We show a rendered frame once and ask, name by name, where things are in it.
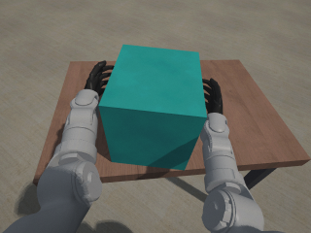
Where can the left robot hand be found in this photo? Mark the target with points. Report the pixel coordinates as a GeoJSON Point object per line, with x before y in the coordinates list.
{"type": "Point", "coordinates": [94, 81]}

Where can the table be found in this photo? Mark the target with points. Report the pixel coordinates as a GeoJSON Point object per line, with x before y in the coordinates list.
{"type": "Point", "coordinates": [261, 141]}

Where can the right robot hand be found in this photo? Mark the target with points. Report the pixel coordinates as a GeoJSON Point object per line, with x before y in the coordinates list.
{"type": "Point", "coordinates": [215, 100]}

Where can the carton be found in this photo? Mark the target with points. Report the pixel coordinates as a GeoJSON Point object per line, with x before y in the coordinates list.
{"type": "Point", "coordinates": [153, 107]}

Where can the robot right upper arm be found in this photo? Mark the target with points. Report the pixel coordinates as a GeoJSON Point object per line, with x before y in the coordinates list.
{"type": "Point", "coordinates": [228, 212]}

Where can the robot right forearm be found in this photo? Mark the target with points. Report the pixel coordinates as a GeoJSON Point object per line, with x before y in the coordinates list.
{"type": "Point", "coordinates": [218, 158]}

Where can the robot left upper arm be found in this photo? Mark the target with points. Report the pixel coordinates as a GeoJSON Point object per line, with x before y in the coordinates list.
{"type": "Point", "coordinates": [65, 194]}

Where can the robot left forearm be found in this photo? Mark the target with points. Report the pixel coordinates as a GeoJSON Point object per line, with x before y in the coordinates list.
{"type": "Point", "coordinates": [80, 131]}

